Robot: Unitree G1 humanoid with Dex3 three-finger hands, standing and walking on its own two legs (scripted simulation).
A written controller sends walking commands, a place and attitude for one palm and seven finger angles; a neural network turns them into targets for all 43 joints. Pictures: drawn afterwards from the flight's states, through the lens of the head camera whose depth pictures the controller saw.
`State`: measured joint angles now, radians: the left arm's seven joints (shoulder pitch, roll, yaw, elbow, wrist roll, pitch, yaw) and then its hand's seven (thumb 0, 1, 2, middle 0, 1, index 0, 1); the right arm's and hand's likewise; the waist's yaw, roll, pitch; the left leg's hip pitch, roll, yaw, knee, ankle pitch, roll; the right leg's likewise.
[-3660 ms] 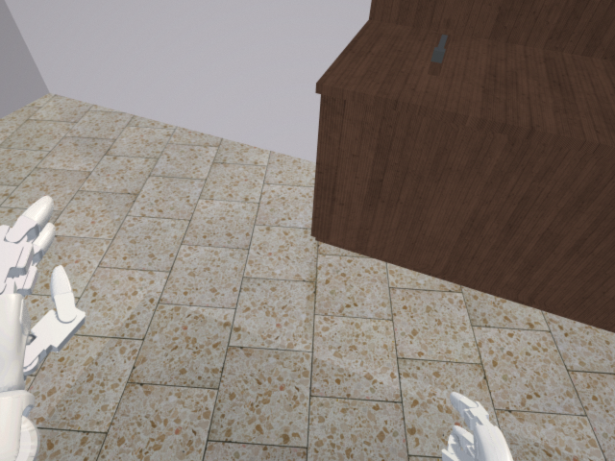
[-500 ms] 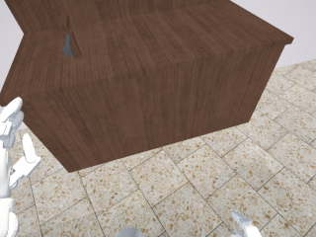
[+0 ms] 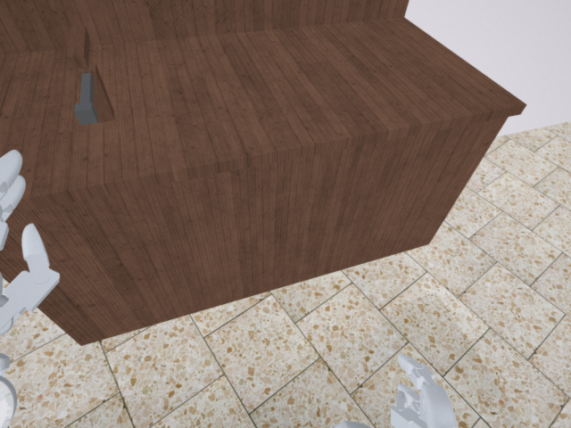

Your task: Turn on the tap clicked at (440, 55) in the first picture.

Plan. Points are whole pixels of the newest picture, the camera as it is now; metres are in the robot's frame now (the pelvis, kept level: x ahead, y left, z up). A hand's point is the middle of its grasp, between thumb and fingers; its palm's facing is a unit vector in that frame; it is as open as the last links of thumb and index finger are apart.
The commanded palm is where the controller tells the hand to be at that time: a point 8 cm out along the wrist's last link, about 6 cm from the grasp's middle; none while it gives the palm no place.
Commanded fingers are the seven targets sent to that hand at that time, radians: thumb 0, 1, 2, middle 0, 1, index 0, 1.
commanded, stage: take the last steps up to it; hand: left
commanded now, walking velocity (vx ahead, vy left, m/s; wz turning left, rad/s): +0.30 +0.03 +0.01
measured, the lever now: (86, 113) +0.59 +0.39 +0.10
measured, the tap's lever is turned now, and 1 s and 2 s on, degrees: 0 0 0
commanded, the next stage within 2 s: come to a stop and stand still in 0.56 s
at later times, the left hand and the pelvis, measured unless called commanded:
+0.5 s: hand (113, 199) +0.32 +0.22 +0.18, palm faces +0.40 -0.82 -0.41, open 7.4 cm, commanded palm +0.27 +0.27 +0.18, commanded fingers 0.00 0.90 0.90 -0.20 -0.30 -0.20 -0.30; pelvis +0.12 -0.01 -0.01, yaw +2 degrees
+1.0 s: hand (146, 171) +0.38 +0.21 +0.17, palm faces +0.41 -0.79 -0.45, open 7.4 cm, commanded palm +0.32 +0.25 +0.18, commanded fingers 0.00 0.90 0.90 -0.20 -0.30 -0.20 -0.30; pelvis +0.17 -0.03 +0.00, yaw +1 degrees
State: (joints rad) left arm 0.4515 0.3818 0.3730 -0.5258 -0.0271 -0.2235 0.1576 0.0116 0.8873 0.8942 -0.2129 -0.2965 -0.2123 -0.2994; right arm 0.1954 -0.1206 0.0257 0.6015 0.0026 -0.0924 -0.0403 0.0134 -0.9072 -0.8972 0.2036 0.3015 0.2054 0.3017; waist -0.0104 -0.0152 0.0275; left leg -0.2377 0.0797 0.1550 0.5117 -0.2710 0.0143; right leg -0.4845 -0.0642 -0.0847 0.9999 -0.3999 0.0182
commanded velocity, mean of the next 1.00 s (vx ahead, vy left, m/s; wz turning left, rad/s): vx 0.08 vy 0.05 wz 0.01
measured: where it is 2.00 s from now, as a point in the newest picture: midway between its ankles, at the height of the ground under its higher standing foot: outside the picture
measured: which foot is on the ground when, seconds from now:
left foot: down 0.00-0.16, up 0.18-0.50, down 0.52-0.90, up 0.92-1.00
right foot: up 0.00-0.14, down 0.16-0.54, up 0.56-0.82, down 0.84-1.00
